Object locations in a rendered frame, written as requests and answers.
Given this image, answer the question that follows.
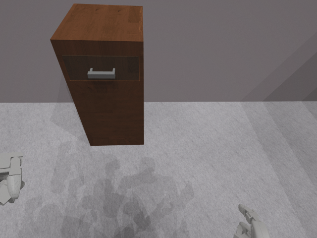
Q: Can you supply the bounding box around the drawer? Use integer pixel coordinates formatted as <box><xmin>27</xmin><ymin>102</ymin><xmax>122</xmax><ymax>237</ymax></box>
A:
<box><xmin>62</xmin><ymin>55</ymin><xmax>139</xmax><ymax>80</ymax></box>

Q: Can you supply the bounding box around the cabinet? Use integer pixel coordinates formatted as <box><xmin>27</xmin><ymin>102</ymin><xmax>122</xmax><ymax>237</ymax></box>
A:
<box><xmin>50</xmin><ymin>3</ymin><xmax>144</xmax><ymax>146</ymax></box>

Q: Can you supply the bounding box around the handle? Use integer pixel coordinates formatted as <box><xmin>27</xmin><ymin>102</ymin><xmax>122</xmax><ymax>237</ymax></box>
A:
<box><xmin>87</xmin><ymin>68</ymin><xmax>115</xmax><ymax>78</ymax></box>

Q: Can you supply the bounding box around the robot left hand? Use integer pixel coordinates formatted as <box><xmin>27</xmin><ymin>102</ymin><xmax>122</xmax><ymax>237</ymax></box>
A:
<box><xmin>0</xmin><ymin>152</ymin><xmax>25</xmax><ymax>206</ymax></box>

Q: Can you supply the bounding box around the robot right hand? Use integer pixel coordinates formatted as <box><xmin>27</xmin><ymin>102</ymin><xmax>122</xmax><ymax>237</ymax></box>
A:
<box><xmin>234</xmin><ymin>204</ymin><xmax>271</xmax><ymax>238</ymax></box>

